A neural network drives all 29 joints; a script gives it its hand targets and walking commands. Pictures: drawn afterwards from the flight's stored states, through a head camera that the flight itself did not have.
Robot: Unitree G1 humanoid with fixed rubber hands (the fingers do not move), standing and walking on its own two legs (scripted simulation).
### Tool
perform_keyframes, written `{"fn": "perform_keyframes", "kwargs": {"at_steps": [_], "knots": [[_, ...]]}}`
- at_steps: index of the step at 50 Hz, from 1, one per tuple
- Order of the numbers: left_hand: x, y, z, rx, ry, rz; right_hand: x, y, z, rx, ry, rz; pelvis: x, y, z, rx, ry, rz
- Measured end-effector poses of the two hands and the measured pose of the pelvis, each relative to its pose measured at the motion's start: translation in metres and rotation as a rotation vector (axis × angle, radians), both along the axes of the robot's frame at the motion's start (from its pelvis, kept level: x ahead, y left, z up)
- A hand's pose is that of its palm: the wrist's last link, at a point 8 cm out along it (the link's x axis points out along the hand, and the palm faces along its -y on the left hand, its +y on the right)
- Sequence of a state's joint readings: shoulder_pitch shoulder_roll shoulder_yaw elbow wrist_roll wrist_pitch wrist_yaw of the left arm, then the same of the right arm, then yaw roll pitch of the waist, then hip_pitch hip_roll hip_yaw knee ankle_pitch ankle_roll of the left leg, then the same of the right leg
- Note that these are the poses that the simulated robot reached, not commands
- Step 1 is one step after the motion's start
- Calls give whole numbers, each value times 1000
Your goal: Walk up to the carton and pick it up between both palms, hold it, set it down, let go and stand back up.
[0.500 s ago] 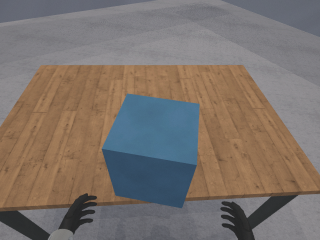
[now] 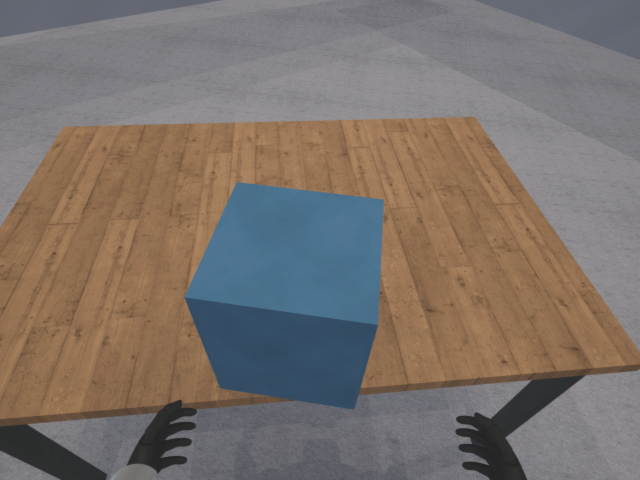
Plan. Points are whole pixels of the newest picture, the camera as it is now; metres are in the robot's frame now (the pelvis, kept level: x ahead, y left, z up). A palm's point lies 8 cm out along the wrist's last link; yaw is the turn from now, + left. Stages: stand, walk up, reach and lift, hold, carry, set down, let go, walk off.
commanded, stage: set down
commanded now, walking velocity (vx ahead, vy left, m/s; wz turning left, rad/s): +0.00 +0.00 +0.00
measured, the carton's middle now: (297, 299) +0.37 +0.05 -0.01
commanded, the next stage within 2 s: let go in 0.04 s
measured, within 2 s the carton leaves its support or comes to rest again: neither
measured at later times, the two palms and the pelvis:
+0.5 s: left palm (147, 462) +0.17 +0.23 -0.08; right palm out of the picture +0.16 -0.23 -0.07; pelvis +0.00 +0.00 +0.00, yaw -1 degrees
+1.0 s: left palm out of the picture +0.06 +0.28 -0.11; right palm out of the picture +0.07 -0.24 -0.11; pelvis -0.02 +0.02 -0.01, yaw +1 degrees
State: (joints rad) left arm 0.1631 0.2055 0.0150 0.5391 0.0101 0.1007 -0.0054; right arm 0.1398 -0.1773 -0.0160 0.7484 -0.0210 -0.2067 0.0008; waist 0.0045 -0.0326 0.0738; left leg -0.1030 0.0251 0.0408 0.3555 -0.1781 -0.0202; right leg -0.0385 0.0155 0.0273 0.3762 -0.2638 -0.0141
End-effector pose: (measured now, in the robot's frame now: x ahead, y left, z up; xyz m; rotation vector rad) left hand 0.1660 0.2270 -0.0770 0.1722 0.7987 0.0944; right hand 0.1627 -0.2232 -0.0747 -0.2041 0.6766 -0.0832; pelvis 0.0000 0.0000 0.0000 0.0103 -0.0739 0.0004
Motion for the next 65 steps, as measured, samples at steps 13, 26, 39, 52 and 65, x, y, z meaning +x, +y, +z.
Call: {"fn": "perform_keyframes", "kwargs": {"at_steps": [13,26,39,52,65], "knots": [[6,-5,-1,-4,1,-8,-5,-7,0,-8,6,-10,2,0,0,0,3,-5],[4,1,-2,-4,4,-8,-6,-4,0,-3,3,-16,1,5,-1,-2,2,-11],[-48,40,-13,76,32,28,-49,-22,-25,-75,232,-58,-4,12,-7,-16,33,5],[-113,51,-33,80,172,38,-95,-15,-36,-74,326,-55,-23,20,-8,-17,23,14],[-143,58,-41,75,214,37,-119,-4,-40,-67,339,-55,-39,28,-11,-19,20,16]]}}
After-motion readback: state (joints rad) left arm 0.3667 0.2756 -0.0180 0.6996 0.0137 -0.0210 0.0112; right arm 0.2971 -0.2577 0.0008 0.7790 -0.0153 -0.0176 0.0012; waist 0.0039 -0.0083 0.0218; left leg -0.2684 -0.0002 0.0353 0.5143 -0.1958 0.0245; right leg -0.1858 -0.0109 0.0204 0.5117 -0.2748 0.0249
